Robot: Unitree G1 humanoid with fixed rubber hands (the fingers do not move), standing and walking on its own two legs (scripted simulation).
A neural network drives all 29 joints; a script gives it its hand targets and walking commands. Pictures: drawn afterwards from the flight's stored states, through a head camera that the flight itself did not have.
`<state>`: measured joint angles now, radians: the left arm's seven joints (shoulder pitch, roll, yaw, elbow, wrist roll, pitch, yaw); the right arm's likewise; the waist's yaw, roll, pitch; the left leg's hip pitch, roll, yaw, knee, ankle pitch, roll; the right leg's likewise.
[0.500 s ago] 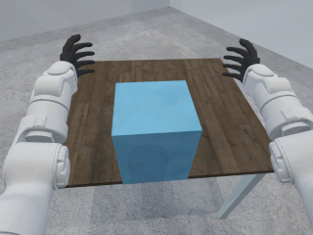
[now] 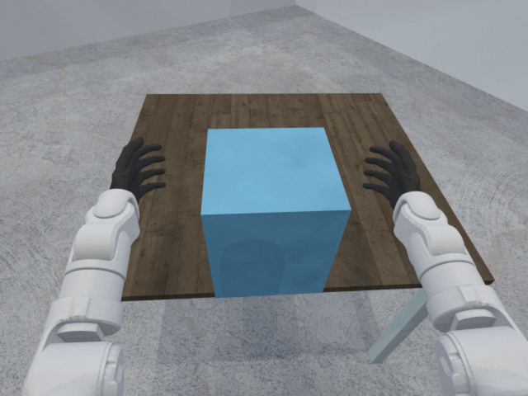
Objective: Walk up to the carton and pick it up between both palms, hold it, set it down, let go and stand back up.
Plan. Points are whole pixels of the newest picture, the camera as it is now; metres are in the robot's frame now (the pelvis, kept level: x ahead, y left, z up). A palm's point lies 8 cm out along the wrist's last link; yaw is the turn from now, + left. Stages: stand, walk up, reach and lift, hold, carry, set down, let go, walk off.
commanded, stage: set down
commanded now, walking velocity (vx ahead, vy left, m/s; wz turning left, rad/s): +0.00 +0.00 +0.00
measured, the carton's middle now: (268, 215) +0.43 +0.03 +0.01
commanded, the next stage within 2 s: none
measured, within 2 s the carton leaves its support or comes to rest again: neither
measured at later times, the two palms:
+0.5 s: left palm (128, 252) +0.31 +0.24 +0.06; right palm (411, 254) +0.32 -0.19 +0.06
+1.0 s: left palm (129, 305) +0.25 +0.23 +0.01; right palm (417, 310) +0.26 -0.20 +0.01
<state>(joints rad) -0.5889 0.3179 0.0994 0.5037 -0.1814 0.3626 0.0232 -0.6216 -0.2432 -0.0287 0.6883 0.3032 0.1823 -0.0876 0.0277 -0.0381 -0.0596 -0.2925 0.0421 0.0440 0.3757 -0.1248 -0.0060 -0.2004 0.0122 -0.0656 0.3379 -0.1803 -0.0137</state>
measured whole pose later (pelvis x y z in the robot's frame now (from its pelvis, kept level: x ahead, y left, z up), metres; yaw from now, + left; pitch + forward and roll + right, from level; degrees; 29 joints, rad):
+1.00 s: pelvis +0.03 +0.00 +0.00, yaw -2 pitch -2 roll +0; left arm 0.15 0.23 0.03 0.31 -0.15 -0.16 0.02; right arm 0.16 -0.16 0.03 0.35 0.22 -0.20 -0.02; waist 0.05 -0.03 -0.01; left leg -0.13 0.03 0.08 0.34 -0.18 -0.01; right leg -0.06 0.00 -0.03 0.33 -0.23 -0.01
